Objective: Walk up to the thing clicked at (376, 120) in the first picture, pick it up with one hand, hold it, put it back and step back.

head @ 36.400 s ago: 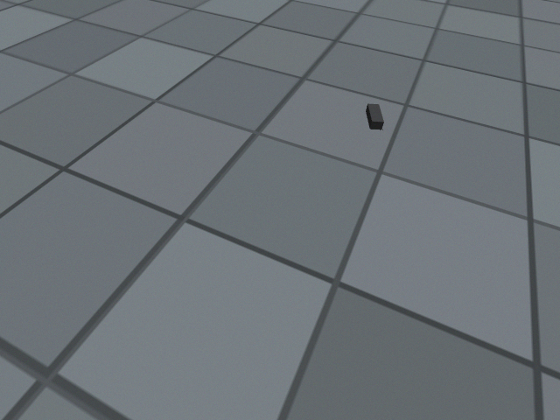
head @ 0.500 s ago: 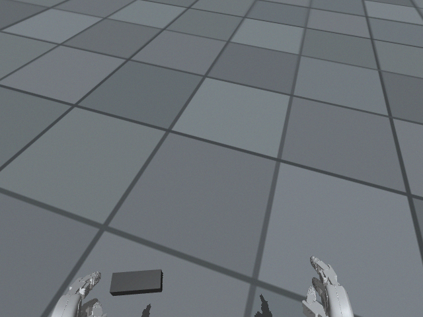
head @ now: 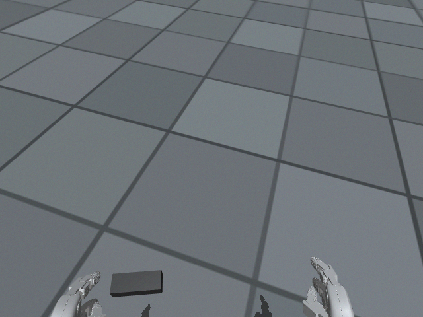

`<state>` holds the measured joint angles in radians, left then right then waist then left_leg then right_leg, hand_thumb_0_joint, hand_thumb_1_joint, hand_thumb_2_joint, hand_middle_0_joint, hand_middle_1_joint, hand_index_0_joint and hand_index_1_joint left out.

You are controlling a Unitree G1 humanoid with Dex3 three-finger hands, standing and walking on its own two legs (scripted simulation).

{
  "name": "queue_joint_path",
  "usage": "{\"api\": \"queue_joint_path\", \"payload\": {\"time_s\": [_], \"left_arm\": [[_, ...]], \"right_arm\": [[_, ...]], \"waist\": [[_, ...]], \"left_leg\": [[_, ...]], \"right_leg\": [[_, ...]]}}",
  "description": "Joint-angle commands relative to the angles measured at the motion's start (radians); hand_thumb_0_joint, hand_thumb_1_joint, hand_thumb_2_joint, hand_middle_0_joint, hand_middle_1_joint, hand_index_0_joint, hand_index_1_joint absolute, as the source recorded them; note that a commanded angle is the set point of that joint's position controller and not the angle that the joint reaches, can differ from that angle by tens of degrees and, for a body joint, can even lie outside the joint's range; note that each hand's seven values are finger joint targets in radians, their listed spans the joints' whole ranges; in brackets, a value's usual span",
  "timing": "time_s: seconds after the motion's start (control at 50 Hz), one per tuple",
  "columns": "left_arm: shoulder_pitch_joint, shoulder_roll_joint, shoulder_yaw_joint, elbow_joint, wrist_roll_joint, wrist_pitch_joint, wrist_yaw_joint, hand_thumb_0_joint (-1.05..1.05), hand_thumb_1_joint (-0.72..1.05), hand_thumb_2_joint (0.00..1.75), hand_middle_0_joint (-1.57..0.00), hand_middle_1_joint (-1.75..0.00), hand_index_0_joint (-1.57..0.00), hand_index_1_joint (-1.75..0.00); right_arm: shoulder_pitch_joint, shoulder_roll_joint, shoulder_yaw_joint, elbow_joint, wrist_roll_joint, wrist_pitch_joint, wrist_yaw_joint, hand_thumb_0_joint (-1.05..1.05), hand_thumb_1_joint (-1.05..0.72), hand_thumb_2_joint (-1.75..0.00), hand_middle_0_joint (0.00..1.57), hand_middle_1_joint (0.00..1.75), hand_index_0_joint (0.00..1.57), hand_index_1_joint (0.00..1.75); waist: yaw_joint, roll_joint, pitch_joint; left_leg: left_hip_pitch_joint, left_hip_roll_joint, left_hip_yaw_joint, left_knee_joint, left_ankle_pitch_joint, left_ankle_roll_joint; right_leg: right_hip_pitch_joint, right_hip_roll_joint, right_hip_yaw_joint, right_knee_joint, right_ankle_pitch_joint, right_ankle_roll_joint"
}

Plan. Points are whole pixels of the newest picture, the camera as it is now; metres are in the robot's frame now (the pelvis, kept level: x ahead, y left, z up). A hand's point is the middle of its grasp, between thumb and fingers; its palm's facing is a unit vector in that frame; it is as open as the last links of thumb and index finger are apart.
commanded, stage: home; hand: left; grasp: from above
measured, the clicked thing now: (137, 283) +0.40 +0.26 -0.69
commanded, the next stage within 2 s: stand in 0.14 s
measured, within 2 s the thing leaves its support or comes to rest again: neither
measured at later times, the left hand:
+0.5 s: hand out of the picture +0.12 +0.23 -0.10, palm faces +0.05 -0.95 -0.32, open 7.4 cm
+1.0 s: hand out of the picture +0.02 +0.25 -0.10, palm faces +0.07 -0.94 -0.33, open 7.4 cm
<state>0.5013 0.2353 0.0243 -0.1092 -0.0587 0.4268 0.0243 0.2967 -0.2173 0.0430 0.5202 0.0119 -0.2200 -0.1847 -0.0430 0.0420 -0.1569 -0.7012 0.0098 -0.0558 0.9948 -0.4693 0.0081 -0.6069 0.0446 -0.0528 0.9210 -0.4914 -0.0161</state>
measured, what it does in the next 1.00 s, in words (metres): rises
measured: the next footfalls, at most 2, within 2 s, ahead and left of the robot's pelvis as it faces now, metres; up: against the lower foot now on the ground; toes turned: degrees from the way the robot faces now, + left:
none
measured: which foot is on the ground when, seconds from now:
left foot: down 0.00-1.00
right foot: down 0.00-1.00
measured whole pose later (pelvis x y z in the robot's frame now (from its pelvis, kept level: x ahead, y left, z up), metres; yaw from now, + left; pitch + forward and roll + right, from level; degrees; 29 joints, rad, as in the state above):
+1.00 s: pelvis -0.02 +0.01 +0.06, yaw +2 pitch -4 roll -1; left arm 0.18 0.29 0.04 1.14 0.03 0.00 0.03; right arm 0.14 -0.28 -0.03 1.11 -0.03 0.01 -0.02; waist 0.02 0.01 0.06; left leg -0.15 -0.04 -0.05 0.38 -0.16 0.02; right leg -0.07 -0.01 -0.04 0.35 -0.21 0.01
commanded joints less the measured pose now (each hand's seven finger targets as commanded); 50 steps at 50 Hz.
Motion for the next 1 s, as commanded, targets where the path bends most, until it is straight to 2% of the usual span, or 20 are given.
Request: {"api": "queue_joint_path", "payload": {"time_s": [0.0,0.04,0.1,0.2,0.22,0.24,0.26,0.3,0.34,0.36,0.38,0.46,0.48,0.5,0.54,0.58,0.62,0.68,0.84,0.98], "left_arm": [[-0.007,0.09,0.045,-0.172,0.008,-0.045,0.009,0.0,0.9,0.9,-0.2,-0.3,-0.2,-0.3],[-0.017,0.11,0.063,-0.201,0.006,-0.045,0.011,0.0,0.9,0.9,-0.2,-0.3,-0.2,-0.3],[-0.014,0.094,0.052,-0.185,0.008,-0.045,0.009,0.0,0.9,0.9,-0.2,-0.3,-0.2,-0.3],[-0.011,0.101,0.058,-0.188,0.005,-0.051,0.009,0.0,0.9,0.9,-0.2,-0.3,-0.2,-0.3],[-0.304,0.163,0.06,0.163,0.135,-0.248,0.041,0.0,0.9,0.9,-0.2,-0.3,-0.2,-0.3],[-0.229,0.186,0.08,0.331,0.133,-0.317,0.034,0.0,0.9,0.9,-0.2,-0.3,-0.2,-0.3],[-0.227,0.2,0.075,0.361,0.132,-0.349,0.028,0.0,0.9,0.9,-0.2,-0.3,-0.2,-0.3],[-0.252,0.201,0.064,0.452,0.133,-0.387,0.022,0.0,0.9,0.9,-0.2,-0.3,-0.2,-0.3],[-0.293,0.186,0.07,0.548,0.111,-0.392,0.017,0.0,0.9,0.9,-0.2,-0.3,-0.2,-0.3],[-0.291,0.183,0.069,0.592,0.11,-0.395,0.019,0.0,0.9,0.9,-0.2,-0.3,-0.2,-0.3],[-0.31,0.182,0.068,0.638,0.11,-0.402,0.02,0.0,0.9,0.9,-0.2,-0.3,-0.2,-0.3],[-0.332,0.175,0.068,0.784,0.107,-0.426,0.022,0.0,0.9,0.9,-0.2,-0.3,-0.2,-0.3],[-0.334,0.174,0.066,0.816,0.106,-0.428,0.021,0.0,0.9,0.9,-0.2,-0.3,-0.2,-0.3],[-0.333,0.178,0.066,0.844,0.104,-0.433,0.021,0.0,0.9,0.9,-0.2,-0.3,-0.2,-0.3],[-0.341,0.182,0.063,0.899,0.101,-0.436,0.022,0.0,0.9,0.9,-0.2,-0.3,-0.2,-0.3],[-0.334,0.186,0.061,0.952,0.095,-0.44,0.022,0.0,0.9,0.9,-0.2,-0.3,-0.2,-0.3],[-0.34,0.201,0.061,0.994,0.093,-0.443,0.026,0.0,0.9,0.9,-0.2,-0.3,-0.2,-0.3],[-0.346,0.209,0.055,1.05,0.09,-0.445,0.025,0.0,0.9,0.9,-0.2,-0.3,-0.2,-0.3],[-0.355,0.233,0.046,1.158,0.093,-0.442,0.024,0.0,0.9,0.9,-0.2,-0.3,-0.2,-0.3],[-0.366,0.247,0.044,1.205,0.091,-0.448,0.02,0.0,0.9,0.9,-0.2,-0.3,-0.2,-0.3]], "right_arm": [[-0.056,-0.128,-0.053,-0.155,0.0,-0.055,-0.007,0.0,-0.9,-0.9,0.2,0.3,0.2,0.3],[-0.063,-0.127,-0.053,-0.159,0.0,-0.054,-0.008,0.0,-0.9,-0.9,0.2,0.3,0.2,0.3],[-0.067,-0.124,-0.053,-0.164,0.0,-0.054,-0.006,0.0,-0.9,-0.9,0.2,0.3,0.2,0.3],[-0.062,-0.125,-0.055,-0.165,0.001,-0.054,-0.006,0.0,-0.9,-0.9,0.2,0.3,0.2,0.3],[-0.129,-0.216,-0.095,0.081,-0.11,0.048,0.054,0.0,-0.9,-0.9,0.2,0.3,0.2,0.3],[-0.141,-0.22,-0.112,0.1,-0.115,0.086,0.08,0.0,-0.9,-0.9,0.2,0.3,0.2,0.3],[-0.135,-0.224,-0.112,0.082,-0.123,0.104,0.094,0.0,-0.9,-0.9,0.2,0.3,0.2,0.3],[-0.121,-0.206,-0.11,0.135,-0.089,0.113,0.129,0.0,-0.9,-0.9,0.2,0.3,0.2,0.3],[-0.124,-0.203,-0.111,0.176,-0.066,0.12,0.149,0.0,-0.9,-0.9,0.2,0.3,0.2,0.3],[-0.143,-0.196,-0.114,0.192,-0.062,0.126,0.158,0.0,-0.9,-0.9,0.2,0.3,0.2,0.3],[-0.153,-0.193,-0.114,0.214,-0.061,0.134,0.163,0.0,-0.9,-0.9,0.2,0.3,0.2,0.3],[-0.162,-0.202,-0.115,0.285,-0.062,0.153,0.162,0.0,-0.9,-0.9,0.2,0.3,0.2,0.3],[-0.167,-0.206,-0.114,0.3,-0.062,0.157,0.161,0.0,-0.9,-0.9,0.2,0.3,0.2,0.3],[-0.167,-0.209,-0.114,0.314,-0.062,0.16,0.159,0.0,-0.9,-0.9,0.2,0.3,0.2,0.3],[-0.163,-0.212,-0.112,0.345,-0.059,0.168,0.155,0.0,-0.9,-0.9,0.2,0.3,0.2,0.3],[-0.158,-0.221,-0.111,0.378,-0.055,0.173,0.153,0.0,-0.9,-0.9,0.2,0.3,0.2,0.3],[-0.172,-0.222,-0.113,0.404,-0.05,0.178,0.149,0.0,-0.9,-0.9,0.2,0.3,0.2,0.3],[-0.157,-0.233,-0.11,0.446,-0.044,0.185,0.146,0.0,-0.9,-0.9,0.2,0.3,0.2,0.3],[-0.192,-0.244,-0.109,0.512,-0.038,0.202,0.15,0.0,-0.9,-0.9,0.2,0.3,0.2,0.3],[-0.184,-0.243,-0.104,0.545,-0.038,0.204,0.155,0.0,-0.9,-0.9,0.2,0.3,0.2,0.3]], "waist": [[-0.006,0.024,-0.076],[0.004,0.028,-0.079],[-0.002,0.016,-0.079],[-0.003,0.014,-0.082],[0.081,-0.052,0.125],[0.072,-0.118,0.043],[0.05,-0.114,0.055],[0.062,-0.037,-0.018],[0.064,-0.039,0.0],[0.078,-0.034,0.023],[0.076,-0.043,0.045],[0.077,-0.019,0.067],[0.075,-0.012,0.093],[0.075,-0.017,0.088],[0.064,-0.016,0.117],[0.062,-0.003,0.11],[0.063,-0.019,0.109],[0.054,-0.026,0.126],[0.056,-0.021,0.219],[0.053,-0.035,0.21]], "left_leg": [[0.157,-0.003,-0.004,-0.161,0.241,0.013],[0.148,-0.005,-0.006,-0.159,0.238,0.013],[0.138,-0.007,-0.003,-0.164,0.198,0.015],[0.139,-0.007,0.002,-0.156,0.214,0.015],[0.124,0.025,-0.061,-0.261,0.368,0.058],[0.203,0.006,-0.019,-0.234,0.368,0.071],[0.234,0.008,-0.031,-0.242,0.356,0.065],[0.317,0.014,-0.037,-0.271,0.405,0.059],[0.376,0.02,-0.044,-0.318,0.402,0.056],[0.377,0.015,-0.056,-0.344,0.375,0.055],[0.373,0.018,-0.061,-0.37,0.34,0.055],[0.416,0.044,-0.102,-0.466,0.376,0.055],[0.418,0.048,-0.108,-0.497,0.352,0.053],[0.446,0.049,-0.107,-0.5,0.386,0.055],[0.459,0.051,-0.111,-0.546,0.375,0.046],[0.5,0.06,-0.115,-0.569,0.426,0.044],[0.537,0.061,-0.109,-0.582,0.466,0.041],[0.569,0.064,-0.101,-0.615,0.46,0.035],[0.544,0.069,-0.123,-0.706,0.261,0.023],[0.541,0.071,-0.12,-0.718,0.261,0.023]], "right_leg": [[0.003,0.0,0.008,-0.14,0.234,0.003],[0.004,-0.001,0.006,-0.143,0.233,0.004],[0.005,-0.001,0.006,-0.149,0.198,0.004],[0.004,-0.002,0.008,-0.147,0.214,0.006],[0.24,-0.095,0.091,-0.21,0.199,-0.002],[0.235,-0.119,0.171,-0.253,0.214,-0.04],[0.181,-0.12,0.219,-0.282,0.222,-0.069],[0.297,-0.14,0.197,-0.252,0.364,-0.052],[0.284,-0.13,0.167,-0.276,0.358,-0.034],[0.28,-0.125,0.159,-0.302,0.307,-0.027],[0.293,-0.128,0.158,-0.33,0.269,-0.022],[0.366,-0.117,0.123,-0.371,0.299,-0.008],[0.366,-0.113,0.121,-0.397,0.282,-0.005],[0.383,-0.119,0.12,-0.414,0.312,-0.006],[0.408,-0.12,0.119,-0.451,0.317,-0.005],[0.438,-0.126,0.116,-0.48,0.349,-0.001],[0.46,-0.138,0.116,-0.512,0.375,-0.003],[0.482,-0.142,0.118,-0.555,0.38,0.003],[0.467,-0.141,0.114,-0.631,0.258,0.007],[0.486,-0.154,0.126,-0.664,0.242,0.007]]}}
